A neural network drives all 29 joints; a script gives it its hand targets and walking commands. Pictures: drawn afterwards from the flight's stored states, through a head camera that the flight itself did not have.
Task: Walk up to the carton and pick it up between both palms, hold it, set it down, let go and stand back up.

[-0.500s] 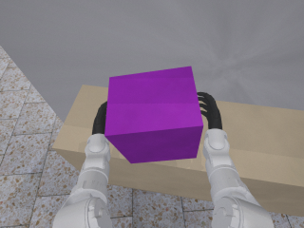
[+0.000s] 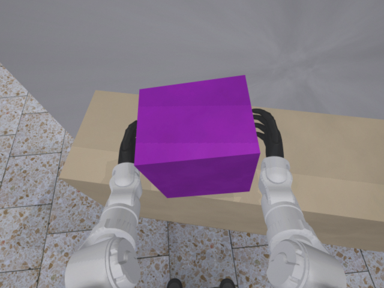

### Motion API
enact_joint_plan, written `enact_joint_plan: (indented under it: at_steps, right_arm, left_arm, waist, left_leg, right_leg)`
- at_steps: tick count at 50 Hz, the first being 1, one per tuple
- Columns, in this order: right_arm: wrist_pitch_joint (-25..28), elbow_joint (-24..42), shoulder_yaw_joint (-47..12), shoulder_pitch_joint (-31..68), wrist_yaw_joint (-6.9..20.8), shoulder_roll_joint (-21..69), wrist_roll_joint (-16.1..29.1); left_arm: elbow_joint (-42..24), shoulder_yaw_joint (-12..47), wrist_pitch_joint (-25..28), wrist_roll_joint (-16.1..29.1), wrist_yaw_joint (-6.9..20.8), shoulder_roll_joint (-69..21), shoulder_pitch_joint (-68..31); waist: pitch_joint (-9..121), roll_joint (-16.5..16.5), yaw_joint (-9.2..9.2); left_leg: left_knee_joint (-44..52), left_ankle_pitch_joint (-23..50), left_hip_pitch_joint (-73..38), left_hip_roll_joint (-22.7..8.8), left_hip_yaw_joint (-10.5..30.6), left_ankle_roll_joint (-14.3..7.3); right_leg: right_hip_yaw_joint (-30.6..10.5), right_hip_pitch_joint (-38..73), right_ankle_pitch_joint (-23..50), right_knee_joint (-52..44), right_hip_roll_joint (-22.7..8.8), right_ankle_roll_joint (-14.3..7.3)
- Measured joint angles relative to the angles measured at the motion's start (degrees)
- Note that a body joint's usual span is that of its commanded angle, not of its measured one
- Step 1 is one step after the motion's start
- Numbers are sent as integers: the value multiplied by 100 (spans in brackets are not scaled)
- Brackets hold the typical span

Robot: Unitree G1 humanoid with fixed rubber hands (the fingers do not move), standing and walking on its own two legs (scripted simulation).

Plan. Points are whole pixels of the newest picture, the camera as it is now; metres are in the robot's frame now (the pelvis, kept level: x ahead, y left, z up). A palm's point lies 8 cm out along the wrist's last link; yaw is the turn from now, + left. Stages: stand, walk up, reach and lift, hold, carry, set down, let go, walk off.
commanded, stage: set down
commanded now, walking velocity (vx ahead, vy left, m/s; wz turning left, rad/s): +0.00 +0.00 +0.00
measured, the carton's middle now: (200, 145) +0.43 -0.02 -0.05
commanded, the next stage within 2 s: none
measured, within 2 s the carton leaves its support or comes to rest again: rests again in 0.64 s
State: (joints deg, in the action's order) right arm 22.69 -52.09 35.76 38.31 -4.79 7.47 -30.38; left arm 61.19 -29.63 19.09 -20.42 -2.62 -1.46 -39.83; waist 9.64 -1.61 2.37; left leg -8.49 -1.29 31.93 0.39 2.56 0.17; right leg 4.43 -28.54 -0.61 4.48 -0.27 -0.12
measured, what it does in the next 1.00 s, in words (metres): stands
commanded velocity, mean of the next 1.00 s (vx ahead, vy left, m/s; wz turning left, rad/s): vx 0.00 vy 0.00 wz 0.00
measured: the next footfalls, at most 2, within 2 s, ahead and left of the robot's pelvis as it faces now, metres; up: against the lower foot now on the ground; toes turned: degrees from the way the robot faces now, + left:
none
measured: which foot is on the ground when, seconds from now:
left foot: down 0.00-1.00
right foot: down 0.00-1.00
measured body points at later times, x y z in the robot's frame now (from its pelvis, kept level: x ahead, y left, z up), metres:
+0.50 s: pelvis -0.01 +0.00 -0.01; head +0.16 -0.01 +0.41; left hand +0.42 +0.13 -0.06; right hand +0.40 -0.18 -0.04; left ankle -0.01 +0.12 -0.75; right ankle -0.02 -0.12 -0.75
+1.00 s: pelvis -0.02 +0.00 -0.01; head +0.16 -0.01 +0.40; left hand +0.42 +0.13 -0.06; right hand +0.40 -0.18 -0.05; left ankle -0.01 +0.12 -0.75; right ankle -0.02 -0.12 -0.75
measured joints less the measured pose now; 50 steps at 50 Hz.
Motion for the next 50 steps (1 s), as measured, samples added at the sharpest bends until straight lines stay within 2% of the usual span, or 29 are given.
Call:
enact_joint_plan:
  at_steps: [10,25,31,50]
  right_arm:
    - [79,-83,95,166,2,-48,-41]
    - [397,-327,-64,256,-40,-235,261]
    - [392,-433,-39,397,-55,-262,251]
    - [371,-293,356,512,-36,-131,-79]
  left_arm:
    - [346,24,236,144,-57,105,-237]
    - [815,185,825,517,-169,190,-453]
    - [1045,202,962,631,-187,281,-597]
    - [1112,-48,1150,444,-137,299,-844]
  waist:
    - [135,-53,-6]
    - [359,-127,-69]
    - [380,-146,-69]
    - [322,-138,-55]
  left_leg:
    - [-67,47,515,-1,-20,-7]
    - [-287,54,1225,-14,-82,-21]
    - [-390,49,1379,-25,-95,-20]
    - [-519,74,1643,-52,-50,2]
  right_leg:
    - [-20,-537,38,98,-2,2]
    - [-80,-1277,58,336,3,8]
    - [-94,-1452,42,470,11,0]
    - [-52,-1718,36,631,37,-39]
